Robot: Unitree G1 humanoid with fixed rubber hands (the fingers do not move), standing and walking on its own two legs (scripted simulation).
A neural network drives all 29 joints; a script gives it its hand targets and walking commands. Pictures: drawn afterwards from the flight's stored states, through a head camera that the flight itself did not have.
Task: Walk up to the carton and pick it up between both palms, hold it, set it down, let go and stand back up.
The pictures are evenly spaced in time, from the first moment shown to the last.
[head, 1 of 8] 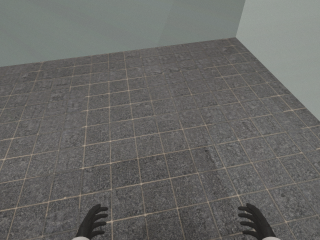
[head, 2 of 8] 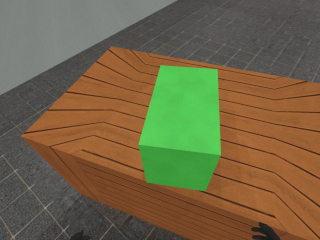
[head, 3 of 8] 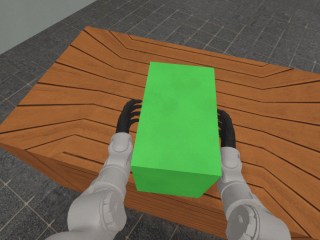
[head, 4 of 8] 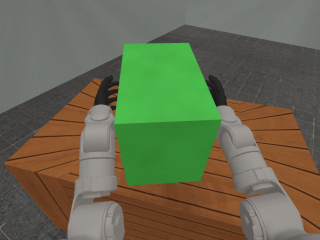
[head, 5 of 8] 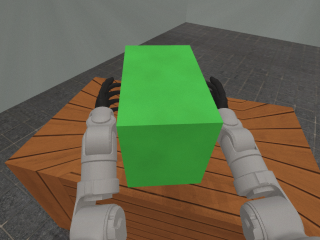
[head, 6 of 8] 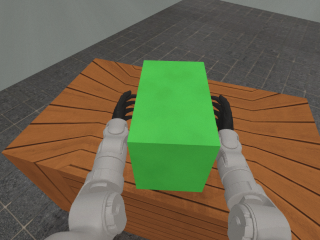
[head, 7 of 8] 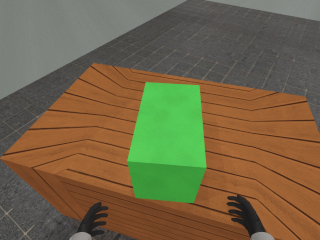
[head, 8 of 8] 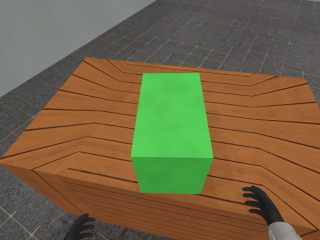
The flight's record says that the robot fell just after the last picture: no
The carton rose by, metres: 0.20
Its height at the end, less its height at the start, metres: +0.00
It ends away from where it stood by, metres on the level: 0.00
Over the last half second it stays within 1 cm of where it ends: yes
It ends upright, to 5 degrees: yes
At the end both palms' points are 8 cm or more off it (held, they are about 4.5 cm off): yes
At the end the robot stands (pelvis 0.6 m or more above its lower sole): yes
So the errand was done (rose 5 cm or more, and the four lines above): yes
